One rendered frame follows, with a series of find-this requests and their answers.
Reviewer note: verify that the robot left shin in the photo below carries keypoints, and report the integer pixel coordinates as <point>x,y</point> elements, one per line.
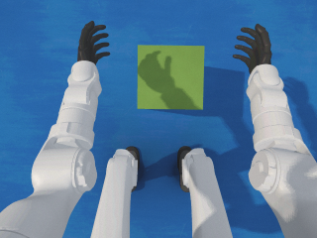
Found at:
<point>119,152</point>

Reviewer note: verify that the left robot hand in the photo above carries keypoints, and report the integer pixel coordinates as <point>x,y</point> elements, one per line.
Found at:
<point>86,49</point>

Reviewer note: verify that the right robot hand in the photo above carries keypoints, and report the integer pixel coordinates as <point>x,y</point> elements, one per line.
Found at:
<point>260,52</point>

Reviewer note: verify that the left robot forearm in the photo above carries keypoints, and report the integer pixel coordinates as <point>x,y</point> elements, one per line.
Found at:
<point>77,112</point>

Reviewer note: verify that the left robot upper arm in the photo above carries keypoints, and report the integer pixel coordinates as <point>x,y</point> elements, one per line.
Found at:
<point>60,177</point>

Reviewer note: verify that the robot shin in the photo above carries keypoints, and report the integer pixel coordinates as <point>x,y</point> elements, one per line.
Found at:
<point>119,152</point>
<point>199,151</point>

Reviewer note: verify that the carton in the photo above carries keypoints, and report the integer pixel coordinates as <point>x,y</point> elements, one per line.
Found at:
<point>170,77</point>

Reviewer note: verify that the right robot upper arm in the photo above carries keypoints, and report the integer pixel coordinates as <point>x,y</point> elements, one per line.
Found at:
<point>288,182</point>

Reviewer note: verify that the robot right shin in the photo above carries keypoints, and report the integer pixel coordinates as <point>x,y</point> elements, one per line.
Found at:
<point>199,151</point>

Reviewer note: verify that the right robot forearm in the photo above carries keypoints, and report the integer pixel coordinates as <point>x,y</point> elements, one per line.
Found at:
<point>270,111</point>

